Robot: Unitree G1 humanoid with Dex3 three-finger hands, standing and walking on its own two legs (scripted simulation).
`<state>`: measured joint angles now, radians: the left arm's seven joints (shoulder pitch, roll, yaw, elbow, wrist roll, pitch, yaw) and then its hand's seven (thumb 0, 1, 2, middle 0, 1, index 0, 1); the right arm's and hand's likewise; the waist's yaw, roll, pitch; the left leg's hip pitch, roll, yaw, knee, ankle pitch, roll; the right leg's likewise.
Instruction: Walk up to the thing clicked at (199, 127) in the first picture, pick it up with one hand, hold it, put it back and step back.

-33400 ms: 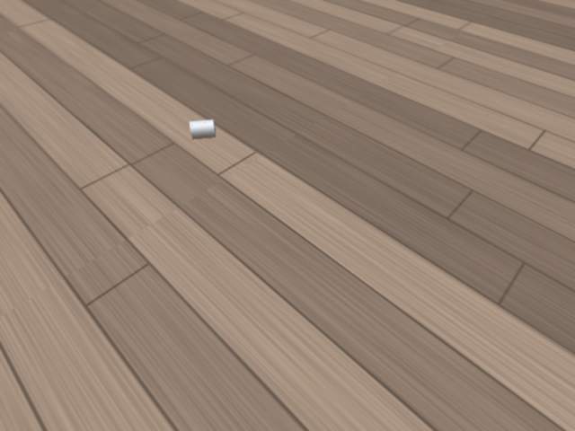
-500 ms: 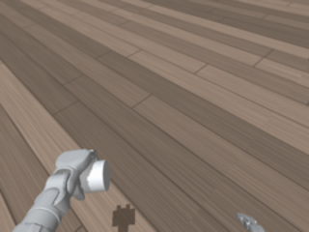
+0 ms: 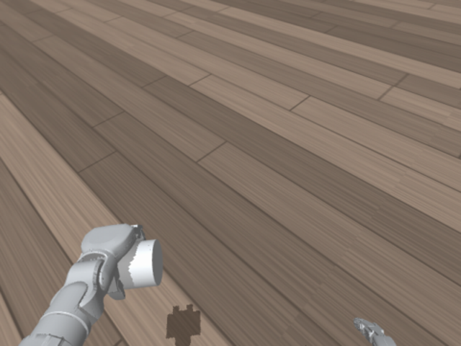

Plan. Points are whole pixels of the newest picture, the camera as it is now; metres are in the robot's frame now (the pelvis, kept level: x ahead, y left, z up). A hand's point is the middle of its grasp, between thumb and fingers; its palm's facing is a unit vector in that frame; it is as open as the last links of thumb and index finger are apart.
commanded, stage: crouch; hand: left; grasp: from above
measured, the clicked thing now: (123, 265) +0.31 +0.23 -0.06
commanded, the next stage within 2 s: lower in 1.76 s
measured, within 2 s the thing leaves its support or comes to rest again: neither
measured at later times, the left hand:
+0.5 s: hand (133, 285) +0.34 +0.26 -0.23, palm faces -0.41 +0.03 -0.91, open 11.4 cm
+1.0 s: hand (149, 304) +0.37 +0.29 -0.46, palm faces -0.46 -0.03 -0.89, open 11.4 cm
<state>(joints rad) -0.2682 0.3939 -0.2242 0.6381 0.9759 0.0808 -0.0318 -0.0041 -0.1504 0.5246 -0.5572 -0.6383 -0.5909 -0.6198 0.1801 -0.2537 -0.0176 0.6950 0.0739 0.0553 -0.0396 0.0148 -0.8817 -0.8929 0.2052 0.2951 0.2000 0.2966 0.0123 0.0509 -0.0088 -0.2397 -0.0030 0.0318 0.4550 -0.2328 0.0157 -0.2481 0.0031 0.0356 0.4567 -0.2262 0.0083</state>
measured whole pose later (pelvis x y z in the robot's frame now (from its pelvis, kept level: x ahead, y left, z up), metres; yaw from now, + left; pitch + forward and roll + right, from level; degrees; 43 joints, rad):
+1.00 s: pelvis -0.07 +0.01 -0.31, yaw -1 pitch +39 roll -6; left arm -0.82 0.62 0.07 1.28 1.20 -0.13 0.33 -0.01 -0.16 0.57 -0.54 -0.67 -0.57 -0.65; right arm 0.19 -0.24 0.00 0.73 -0.07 -0.06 0.06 0.01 -0.88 -0.89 0.21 0.29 0.20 0.30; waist -0.17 0.04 -0.17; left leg -1.98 -0.01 -0.05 1.95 -0.65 0.03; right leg -1.92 0.00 -0.05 1.89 -0.65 0.02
